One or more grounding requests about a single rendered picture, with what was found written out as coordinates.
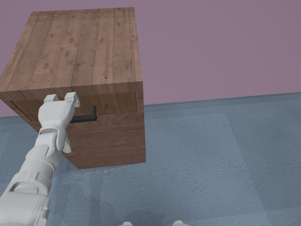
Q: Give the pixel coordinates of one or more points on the left robot hand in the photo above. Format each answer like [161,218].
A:
[59,113]

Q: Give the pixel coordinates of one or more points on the robot left forearm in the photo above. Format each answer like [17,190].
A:
[37,170]

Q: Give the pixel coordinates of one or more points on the drawer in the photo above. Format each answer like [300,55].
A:
[106,104]

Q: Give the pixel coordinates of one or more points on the robot left upper arm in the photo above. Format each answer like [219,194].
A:
[24,209]

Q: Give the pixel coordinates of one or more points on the handle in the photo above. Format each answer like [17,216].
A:
[85,118]

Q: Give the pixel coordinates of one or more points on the cabinet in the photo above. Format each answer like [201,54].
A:
[87,51]

